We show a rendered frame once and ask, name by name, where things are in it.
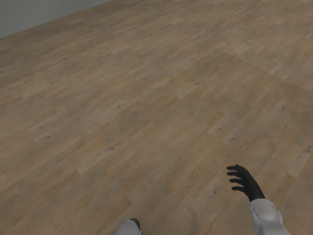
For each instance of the robot right hand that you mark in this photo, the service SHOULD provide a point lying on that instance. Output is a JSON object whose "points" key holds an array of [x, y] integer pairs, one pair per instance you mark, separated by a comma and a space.
{"points": [[251, 188]]}

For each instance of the robot left shin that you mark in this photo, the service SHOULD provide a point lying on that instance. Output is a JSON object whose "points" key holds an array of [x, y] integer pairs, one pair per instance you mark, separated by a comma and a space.
{"points": [[131, 222]]}

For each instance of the robot right forearm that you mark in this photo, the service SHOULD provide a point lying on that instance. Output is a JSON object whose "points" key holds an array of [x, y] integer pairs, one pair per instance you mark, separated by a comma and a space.
{"points": [[266, 220]]}

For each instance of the left robot thigh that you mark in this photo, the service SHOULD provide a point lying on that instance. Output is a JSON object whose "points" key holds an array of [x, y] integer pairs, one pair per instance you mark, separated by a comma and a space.
{"points": [[127, 229]]}

